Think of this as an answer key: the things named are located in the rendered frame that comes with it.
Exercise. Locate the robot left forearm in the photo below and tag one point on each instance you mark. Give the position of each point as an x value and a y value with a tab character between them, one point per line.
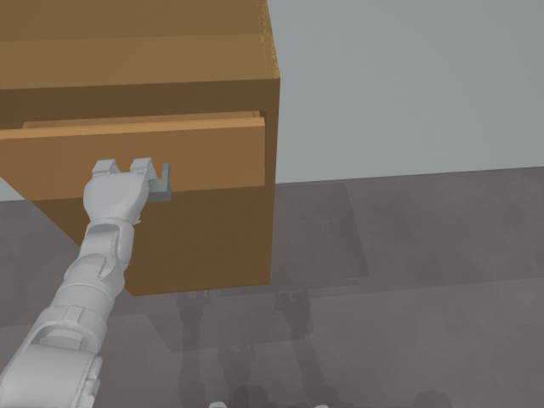
76	319

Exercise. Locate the handle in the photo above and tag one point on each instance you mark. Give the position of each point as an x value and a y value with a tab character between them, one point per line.
160	188

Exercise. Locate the left robot upper arm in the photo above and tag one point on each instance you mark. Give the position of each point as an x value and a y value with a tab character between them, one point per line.
53	377

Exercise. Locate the drawer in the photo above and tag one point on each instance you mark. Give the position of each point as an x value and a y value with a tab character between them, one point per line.
49	160

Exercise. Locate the cabinet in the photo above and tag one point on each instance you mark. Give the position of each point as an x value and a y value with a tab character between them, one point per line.
87	59

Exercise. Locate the robot left hand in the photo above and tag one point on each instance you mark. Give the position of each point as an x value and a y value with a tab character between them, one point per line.
112	194

